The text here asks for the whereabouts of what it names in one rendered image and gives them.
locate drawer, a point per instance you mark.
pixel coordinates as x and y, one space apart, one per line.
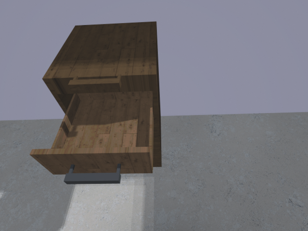
101 130

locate handle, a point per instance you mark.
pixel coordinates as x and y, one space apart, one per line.
95 84
92 178

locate cabinet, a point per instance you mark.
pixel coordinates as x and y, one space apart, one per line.
125 50

